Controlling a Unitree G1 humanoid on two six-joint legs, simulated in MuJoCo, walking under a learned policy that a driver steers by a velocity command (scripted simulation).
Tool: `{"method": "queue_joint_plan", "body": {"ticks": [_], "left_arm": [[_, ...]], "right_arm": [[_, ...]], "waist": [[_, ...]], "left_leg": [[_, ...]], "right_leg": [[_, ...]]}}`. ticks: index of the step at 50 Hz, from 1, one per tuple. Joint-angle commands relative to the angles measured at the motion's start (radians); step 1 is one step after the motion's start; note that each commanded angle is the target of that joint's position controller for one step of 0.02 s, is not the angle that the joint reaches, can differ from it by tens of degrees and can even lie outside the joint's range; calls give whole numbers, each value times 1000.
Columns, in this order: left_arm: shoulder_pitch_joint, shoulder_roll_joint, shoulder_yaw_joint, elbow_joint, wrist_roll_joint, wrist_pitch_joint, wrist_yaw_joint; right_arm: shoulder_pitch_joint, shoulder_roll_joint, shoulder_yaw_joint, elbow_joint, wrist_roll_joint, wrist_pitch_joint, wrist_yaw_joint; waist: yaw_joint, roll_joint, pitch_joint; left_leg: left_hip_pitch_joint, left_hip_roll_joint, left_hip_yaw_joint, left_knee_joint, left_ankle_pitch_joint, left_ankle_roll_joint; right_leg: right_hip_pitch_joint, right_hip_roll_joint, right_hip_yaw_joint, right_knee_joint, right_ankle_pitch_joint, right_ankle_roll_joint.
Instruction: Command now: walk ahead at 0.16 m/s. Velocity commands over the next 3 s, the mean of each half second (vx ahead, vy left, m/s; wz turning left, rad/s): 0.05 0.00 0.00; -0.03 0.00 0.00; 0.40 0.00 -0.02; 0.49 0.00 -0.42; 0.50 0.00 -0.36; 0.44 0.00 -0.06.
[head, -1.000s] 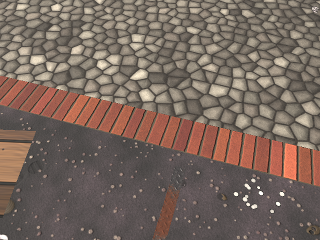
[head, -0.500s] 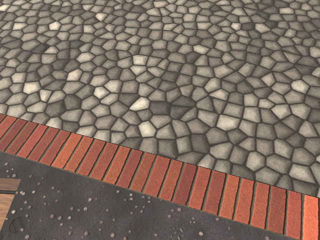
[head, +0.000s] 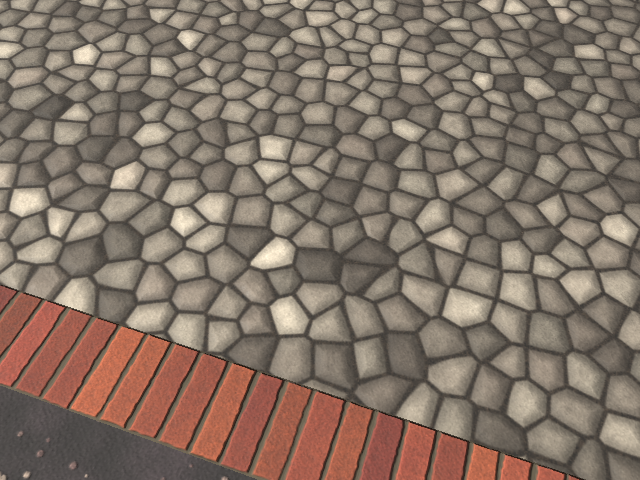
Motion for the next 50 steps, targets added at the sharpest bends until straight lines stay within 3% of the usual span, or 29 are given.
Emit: {"method": "queue_joint_plan", "body": {"ticks": [1,3,5,8,10,11,12,13,15,17,20,23,28,32,34,35,36,37,38,39,40,42,44,45,46,47,48,49,50], "left_arm": [[115,43,18,-22,11,33,22],[105,25,12,-27,14,41,30],[69,37,12,-32,16,48,31],[29,47,18,-31,19,58,27],[14,42,17,-27,35,57,25],[3,59,18,-35,42,54,27],[-8,112,27,-39,35,51,30],[-24,128,36,-17,23,47,24],[-44,54,20,-7,30,29,17],[-53,44,18,2,25,16,15],[-46,76,26,9,15,8,19],[-52,99,38,2,8,20,34],[-57,100,46,-9,12,52,54],[-79,118,52,-21,17,68,57],[-91,120,54,-24,20,72,57],[-101,111,53,-24,20,74,57],[-103,87,48,-23,20,78,57],[-75,57,44,-18,25,82,52],[-70,84,53,-16,21,89,45],[-49,101,65,-6,1,93,40],[-1,86,64,11,-3,93,37],[73,29,45,60,19,74,24],[98,13,41,84,18,56,11],[127,10,39,109,15,55,2],[181,3,28,131,18,50,-5],[177,35,16,104,9,49,0],[198,197,46,87,41,26,-17],[106,199,46,64,58,-5,-11],[25,154,29,49,51,-28,-1]], "right_arm": [[-25,-89,-15,-23,-22,-5,-2],[-40,-102,-18,-7,-24,-8,-7],[-24,-119,-21,13,-16,-2,-16],[-28,-121,-17,33,-4,18,-25],[-15,-90,-5,51,5,27,-26],[19,-71,2,67,2,29,-27],[57,-77,-2,72,-4,29,-26],[76,-74,-4,75,0,37,-32],[53,-83,-7,83,2,49,-44],[70,-77,-7,102,0,57,-48],[49,-106,-19,103,9,56,-48],[35,-134,-37,94,21,72,-62],[52,-127,-48,86,15,113,-84],[58,-146,-56,75,7,132,-87],[63,-163,-61,69,2,134,-88],[69,-177,-65,67,0,133,-87],[70,-197,-68,64,-3,129,-87],[29,-215,-67,47,-12,120,-90],[35,-203,-60,33,-26,106,-94],[-18,-193,-53,21,-23,91,-95],[-96,-194,-52,13,-2,78,-92],[-118,-159,-48,51,38,69,-78],[-80,-171,-54,82,59,82,-80],[-60,-150,-52,84,60,88,-82],[-32,-105,-45,79,53,90,-78],[-6,-13,-24,71,29,82,-61],[-109,-98,-52,4,57,60,-51],[-188,-173,-72,-30,92,42,-53],[-156,-193,-83,-11,84,38,-56]], "waist": [[38,149,-154],[44,154,-168],[27,145,-192],[21,125,-147],[29,106,-87],[18,75,-58],[-25,-5,-35],[-48,-102,-21],[-35,-77,-21],[-35,-58,-40],[-22,-21,-84],[-15,2,-127],[-13,18,-167],[-13,12,-146],[-18,33,-125],[-25,68,-113],[-32,139,-109],[-29,258,-128],[-58,248,-165],[-25,183,-166],[32,174,-154],[67,176,-134],[81,181,-89],[81,102,-39],[72,-60,-34],[25,-268,-32],[61,-282,63],[29,-184,181],[-14,-144,200]], "left_leg": [[86,236,-187,-199,388,183],[60,221,-144,-207,403,188],[80,226,-147,-219,293,182],[46,213,-168,-244,-83,149],[3,167,-169,-241,-315,87],[-4,137,-163,-220,-377,44],[-3,81,-129,-179,-370,11],[73,35,-68,-158,-296,-9],[174,39,-56,-103,-193,-12],[189,41,-53,-84,-107,-6],[217,61,-65,-43,132,1],[222,62,-56,26,285,19],[197,73,-58,86,310,38],[161,83,-80,80,167,46],[147,110,-115,22,94,62],[138,147,-156,-40,78,88],[124,218,-228,-123,83,137],[104,321,-333,-194,121,215],[105,391,-392,-261,10,278],[73,378,-379,-285,-200,259],[40,327,-329,-297,-327,185],[10,232,-208,-300,-406,78],[-21,176,-141,-239,-471,55],[-25,139,-103,-126,-502,41],[-117,85,-48,113,-496,5],[-334,24,24,415,-513,-44],[-456,1,-99,431,-432,-26],[-503,43,-150,496,-312,-9],[-502,52,-166,517,-192,-7]], "right_leg": [[40,-72,12,-95,91,19],[103,-70,0,-239,136,20],[144,-69,-6,-341,232,15],[203,-59,-22,-472,315,-1],[260,-55,-28,-608,387,-23],[268,-94,13,-671,436,-39],[245,-125,35,-670,469,-57],[132,-97,30,-692,272,-69],[62,-79,22,-735,227,-41],[104,-71,14,-716,348,-27],[164,-73,8,-653,604,-35],[174,-70,-2,-586,764,-63],[156,-89,16,-545,828,-110],[103,-113,51,-570,683,-140],[72,-94,40,-567,534,-129],[58,-58,9,-527,440,-107],[54,4,-50,-425,328,-74],[61,62,-89,-230,99,-45],[27,47,-25,2,-97,-31],[30,20,39,110,-86,-31],[53,-10,36,75,-30,-30],[174,-33,-43,-210,21,-20],[304,14,-136,-494,108,-42],[310,37,-157,-653,120,-66],[375,-27,-18,-761,28,-94],[418,-230,256,-769,33,-134],[221,-401,609,-1009,-304,-317],[151,-414,667,-1103,-454,-315],[167,-368,556,-1084,-317,-247]]}}
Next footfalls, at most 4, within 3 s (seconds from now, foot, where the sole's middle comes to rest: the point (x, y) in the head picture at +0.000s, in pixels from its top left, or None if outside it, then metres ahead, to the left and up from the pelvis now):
0.22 right None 0.12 -0.15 -0.77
0.94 right None -0.01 -0.14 -0.77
1.44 left None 0.33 0.11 -0.77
1.94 right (386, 430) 0.55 -0.13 -0.77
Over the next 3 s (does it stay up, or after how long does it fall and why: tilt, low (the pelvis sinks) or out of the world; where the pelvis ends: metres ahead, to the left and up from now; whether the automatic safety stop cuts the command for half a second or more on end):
stays up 1.04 -0.19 -0.12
